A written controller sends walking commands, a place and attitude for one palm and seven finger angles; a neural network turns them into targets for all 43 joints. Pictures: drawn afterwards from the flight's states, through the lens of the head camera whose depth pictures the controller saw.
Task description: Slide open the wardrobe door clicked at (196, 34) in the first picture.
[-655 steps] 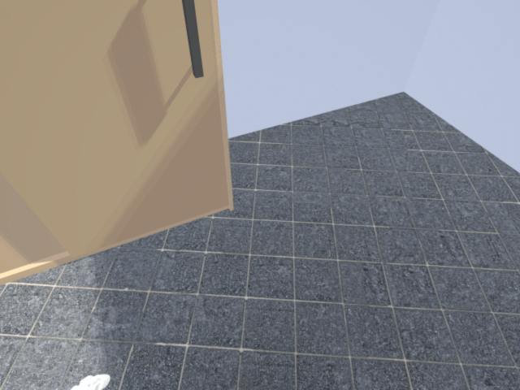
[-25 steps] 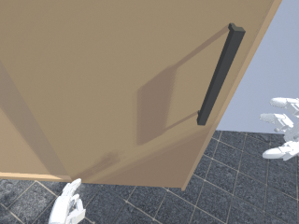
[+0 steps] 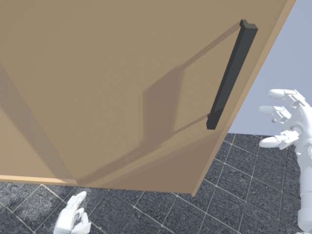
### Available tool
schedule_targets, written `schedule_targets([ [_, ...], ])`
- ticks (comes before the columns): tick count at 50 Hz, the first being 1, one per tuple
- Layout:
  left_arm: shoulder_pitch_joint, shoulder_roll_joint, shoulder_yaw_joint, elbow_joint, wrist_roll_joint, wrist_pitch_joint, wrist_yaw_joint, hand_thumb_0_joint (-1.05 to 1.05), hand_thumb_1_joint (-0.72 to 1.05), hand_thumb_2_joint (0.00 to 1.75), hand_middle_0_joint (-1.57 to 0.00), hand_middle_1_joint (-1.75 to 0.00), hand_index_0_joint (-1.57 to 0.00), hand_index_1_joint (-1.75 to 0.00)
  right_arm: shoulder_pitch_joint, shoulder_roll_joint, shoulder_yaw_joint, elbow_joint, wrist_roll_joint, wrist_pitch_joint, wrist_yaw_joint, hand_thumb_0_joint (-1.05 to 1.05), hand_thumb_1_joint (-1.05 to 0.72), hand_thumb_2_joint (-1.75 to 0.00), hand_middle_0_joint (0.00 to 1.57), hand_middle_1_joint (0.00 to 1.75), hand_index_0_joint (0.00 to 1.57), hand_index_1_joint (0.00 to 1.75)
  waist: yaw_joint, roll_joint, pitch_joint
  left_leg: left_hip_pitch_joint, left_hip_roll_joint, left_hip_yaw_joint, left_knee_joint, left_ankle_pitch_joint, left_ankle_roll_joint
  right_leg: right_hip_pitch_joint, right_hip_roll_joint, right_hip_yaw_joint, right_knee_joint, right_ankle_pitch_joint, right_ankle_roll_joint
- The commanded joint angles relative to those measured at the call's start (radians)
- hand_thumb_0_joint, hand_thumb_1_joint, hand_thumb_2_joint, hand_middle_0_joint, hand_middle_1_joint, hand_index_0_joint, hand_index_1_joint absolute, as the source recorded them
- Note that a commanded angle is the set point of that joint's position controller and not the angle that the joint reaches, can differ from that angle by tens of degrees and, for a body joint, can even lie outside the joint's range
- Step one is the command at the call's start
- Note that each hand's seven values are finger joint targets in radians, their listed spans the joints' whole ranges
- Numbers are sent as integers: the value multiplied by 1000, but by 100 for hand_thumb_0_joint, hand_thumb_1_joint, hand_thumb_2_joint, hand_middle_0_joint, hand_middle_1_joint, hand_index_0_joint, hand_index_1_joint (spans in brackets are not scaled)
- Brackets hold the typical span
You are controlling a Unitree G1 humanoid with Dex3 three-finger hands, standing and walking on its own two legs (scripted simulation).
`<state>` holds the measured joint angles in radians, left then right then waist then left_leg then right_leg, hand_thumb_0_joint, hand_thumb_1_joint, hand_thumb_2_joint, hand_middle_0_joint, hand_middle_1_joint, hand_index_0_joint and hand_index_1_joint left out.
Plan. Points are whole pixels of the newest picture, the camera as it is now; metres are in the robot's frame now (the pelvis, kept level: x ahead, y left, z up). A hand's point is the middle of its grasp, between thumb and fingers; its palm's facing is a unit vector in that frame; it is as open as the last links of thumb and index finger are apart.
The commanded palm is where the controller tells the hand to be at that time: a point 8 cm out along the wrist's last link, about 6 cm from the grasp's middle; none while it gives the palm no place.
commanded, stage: move the hooked fingers beside the handle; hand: right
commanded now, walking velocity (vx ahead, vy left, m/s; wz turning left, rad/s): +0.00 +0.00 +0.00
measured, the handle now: (224, 83) +0.48 -0.15 +0.16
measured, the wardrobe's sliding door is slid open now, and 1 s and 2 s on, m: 0.00 0.00 0.00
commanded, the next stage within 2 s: feel for the door with the fingertips in 1.46 s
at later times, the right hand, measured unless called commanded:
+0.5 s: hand (258, 108) +0.40 -0.23 +0.15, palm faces +0.03 +1.00 +0.01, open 14.0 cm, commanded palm +0.38 -0.27 +0.16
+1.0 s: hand (251, 103) +0.42 -0.22 +0.15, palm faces +0.03 +1.00 +0.01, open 14.0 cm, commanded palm +0.39 -0.27 +0.15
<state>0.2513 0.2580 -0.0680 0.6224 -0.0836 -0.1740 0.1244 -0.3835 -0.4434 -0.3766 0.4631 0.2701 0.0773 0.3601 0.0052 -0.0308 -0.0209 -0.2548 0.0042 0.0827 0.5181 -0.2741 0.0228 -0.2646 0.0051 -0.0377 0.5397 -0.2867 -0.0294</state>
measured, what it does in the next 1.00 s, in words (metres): stands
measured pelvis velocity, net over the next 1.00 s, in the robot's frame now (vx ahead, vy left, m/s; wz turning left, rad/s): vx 0.01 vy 0.00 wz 0.03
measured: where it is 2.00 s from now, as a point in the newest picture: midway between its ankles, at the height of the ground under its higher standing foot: outside the picture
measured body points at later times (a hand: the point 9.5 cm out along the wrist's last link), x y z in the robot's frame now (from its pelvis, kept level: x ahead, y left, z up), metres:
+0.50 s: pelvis +0.01 +0.00 +0.00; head +0.02 +0.00 +0.45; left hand +0.13 +0.25 -0.10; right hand +0.40 -0.28 +0.15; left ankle +0.00 +0.10 -0.73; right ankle +0.00 -0.10 -0.73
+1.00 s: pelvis +0.01 +0.00 +0.00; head +0.03 +0.00 +0.45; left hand +0.09 +0.27 -0.11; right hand +0.42 -0.27 +0.15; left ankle +0.00 +0.10 -0.73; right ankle +0.00 -0.10 -0.73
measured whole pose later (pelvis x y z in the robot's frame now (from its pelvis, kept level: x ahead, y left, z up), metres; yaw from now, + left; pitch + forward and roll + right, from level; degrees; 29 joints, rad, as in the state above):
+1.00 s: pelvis +0.01 +0.00 +0.00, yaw +2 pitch +4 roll +1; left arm 0.34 0.27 -0.03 0.64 -0.08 -0.06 0.09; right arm -0.55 -0.43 -0.36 0.69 0.22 -0.03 0.29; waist 0.05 -0.02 -0.04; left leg -0.31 -0.01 0.06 0.52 -0.28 0.02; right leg -0.31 -0.01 -0.06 0.55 -0.30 -0.03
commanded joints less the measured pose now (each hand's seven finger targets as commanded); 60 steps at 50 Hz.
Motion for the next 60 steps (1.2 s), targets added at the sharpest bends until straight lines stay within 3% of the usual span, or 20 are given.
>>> schedule_targets([
  [1,-58,147,59,-138,1,-43,5,0,90,90,-20,-30,-20,-30,-397,-286,-71,-179,11,-81,-5,0,50,-30,30,120,30,120,5,-29,-253,34,11,-46,-61,254,6,115,-17,66,-63,236,-7],
  [3,-51,143,59,-137,-1,-40,3,0,90,90,-20,-30,-20,-30,-443,-242,-25,-175,8,-81,-8,0,50,-30,30,120,30,120,18,-56,-251,12,10,-40,-58,247,7,124,-17,72,-62,237,-3],
  [12,-19,151,71,-123,5,-18,-6,0,90,90,-20,-30,-20,-30,-453,-256,-48,-165,-3,-101,-49,0,50,-30,30,120,30,120,10,-12,-289,35,4,-36,-48,298,9,138,-25,77,-63,313,-2],
  [14,-16,150,71,-121,5,-12,-9,0,90,90,-20,-30,-20,-30,-456,-266,-57,-151,-9,-98,-58,0,50,-30,30,120,30,120,6,-52,-282,35,6,-38,-45,307,11,133,-24,73,-62,325,2],
  [15,-11,152,73,-123,6,-7,-11,0,90,90,-20,-30,-20,-30,-442,-265,-53,-150,-11,-100,-61,0,50,-30,30,120,30,120,5,-12,-287,47,5,-37,-46,320,10,132,-26,70,-58,340,-2],
  [18,-9,146,74,-125,5,-1,-14,0,90,90,-20,-30,-20,-30,-464,-245,-42,-171,-13,-104,-66,0,50,-30,30,120,30,120,8,-60,-303,39,3,-39,-44,332,11,155,-28,72,-56,369,2],
  [20,3,154,76,-112,4,8,-12,0,90,90,-20,-30,-20,-30,-484,-233,-25,-114,-10,-101,-68,0,50,-30,30,120,30,120,25,21,-261,26,1,-37,-55,307,7,123,-29,67,-57,314,-5],
  [27,21,155,72,-92,5,26,-8,0,90,90,-20,-30,-20,-30,-669,-240,10,-34,-36,-135,-77,0,50,-30,30,120,30,120,51,-57,-272,-15,1,-47,-55,257,11,128,-23,70,-54,263,-5],
  [30,41,162,78,-87,10,32,-10,0,90,90,-20,-30,-20,-30,-653,-253,-6,7,-30,-162,-77,0,50,-30,30,120,30,120,44,-6,-323,17,-1,-48,-45,294,10,128,-24,67,-40,297,-8],
  [33,46,158,76,-82,7,39,-16,0,90,90,-20,-30,-20,-30,-684,-218,25,52,-37,-169,-73,0,50,-30,30,120,30,120,50,-34,-311,-4,-2,-47,-40,305,10,127,-23,68,-40,307,-4],
  [35,63,169,80,-79,8,50,-18,0,90,90,-20,-30,-20,-30,-635,-279,-28,117,-41,-166,-80,0,50,-30,30,120,30,120,36,17,-299,17,-1,-46,-40,301,11,86,-22,61,-37,289,-9],
  [38,56,163,79,-100,6,58,-24,0,90,90,-20,-30,-20,-30,-644,-248,1,97,-49,-172,-75,0,50,-30,30,120,30,120,34,-26,-305,22,-1,-50,-28,331,11,80,-20,56,-41,312,-7],
  [41,59,163,84,-113,7,65,-29,0,90,90,-20,-30,-20,-30,-603,-286,-42,45,-44,-191,-77,0,50,-30,30,120,30,120,20,-23,-342,54,-4,-56,-23,366,9,92,-23,49,-34,346,-10],
  [43,53,158,85,-116,5,63,-30,0,90,90,-20,-30,-20,-30,-603,-223,0,27,-35,-187,-72,0,50,-30,30,120,30,120,32,-13,-332,33,-7,-53,-29,353,7,107,-24,50,-35,334,-12],
  [46,58,166,87,-111,5,69,-25,0,90,90,-20,-30,-20,-30,-598,-295,-60,15,-30,-181,-75,0,50,-30,30,120,30,120,29,23,-323,58,-7,-56,-36,353,5,81,-23,45,-43,306,-16],
  [47,47,159,87,-119,4,65,-25,0,90,90,-20,-30,-20,-30,-609,-249,-18,-25,-30,-182,-70,0,50,-30,30,120,30,120,32,-24,-332,50,-5,-58,-36,357,5,102,-22,42,-43,318,-16],
  [51,39,153,86,-119,5,60,-25,0,90,90,-20,-30,-20,-30,-585,-253,-26,-87,-30,-183,-73,0,50,-30,30,120,30,120,28,-58,-339,55,-7,-57,-36,372,8,128,-23,43,-41,348,-14],
  [55,34,155,85,-109,1,58,-20,0,90,90,-20,-30,-20,-30,-552,-208,3,-44,-16,-152,-78,0,50,-30,30,120,30,120,37,16,-273,25,-6,-46,-51,318,7,104,-26,49,-49,291,-14],
  [58,17,153,80,-114,1,54,-21,0,90,90,-20,-30,-20,-30,-570,-209,7,-60,-25,-140,-85,0,50,-30,30,120,30,120,32,-34,-278,16,-4,-51,-51,297,9,105,-18,52,-55,267,-12],
  [60,16,154,81,-115,3,55,-22,0,90,90,-20,-30,-20,-30,-553,-228,-10,-68,-24,-144,-93,0,50,-30,30,120,30,120,26,5,-293,37,-1,-51,-52,299,9,102,-21,52,-50,271,-14],
])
